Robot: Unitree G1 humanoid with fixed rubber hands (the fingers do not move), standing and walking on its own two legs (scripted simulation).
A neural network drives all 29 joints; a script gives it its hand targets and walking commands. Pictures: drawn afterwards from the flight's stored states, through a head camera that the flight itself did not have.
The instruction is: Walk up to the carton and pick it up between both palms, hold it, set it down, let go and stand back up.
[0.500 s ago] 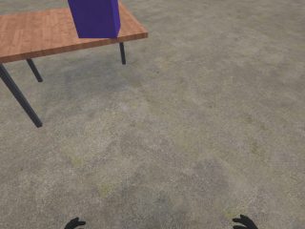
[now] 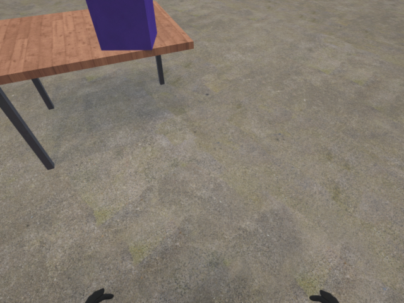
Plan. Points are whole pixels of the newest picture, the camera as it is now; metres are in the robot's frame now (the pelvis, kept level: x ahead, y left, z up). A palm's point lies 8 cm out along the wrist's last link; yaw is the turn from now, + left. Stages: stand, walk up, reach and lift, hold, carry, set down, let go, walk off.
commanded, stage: stand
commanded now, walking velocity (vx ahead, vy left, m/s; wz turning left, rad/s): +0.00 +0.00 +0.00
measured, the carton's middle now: (124, 13) +1.41 +0.42 +0.05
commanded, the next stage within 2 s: none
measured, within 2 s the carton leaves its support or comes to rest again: neither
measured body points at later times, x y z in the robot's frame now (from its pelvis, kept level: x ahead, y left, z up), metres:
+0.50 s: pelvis +0.00 +0.00 +0.00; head +0.01 +0.00 +0.45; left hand +0.12 +0.25 -0.11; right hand +0.11 -0.25 -0.10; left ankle +0.01 +0.12 -0.73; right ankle +0.02 -0.13 -0.73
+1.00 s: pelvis +0.00 +0.00 +0.00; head +0.01 +0.00 +0.45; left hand +0.11 +0.26 -0.11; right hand +0.11 -0.26 -0.11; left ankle +0.01 +0.12 -0.73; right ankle +0.02 -0.13 -0.73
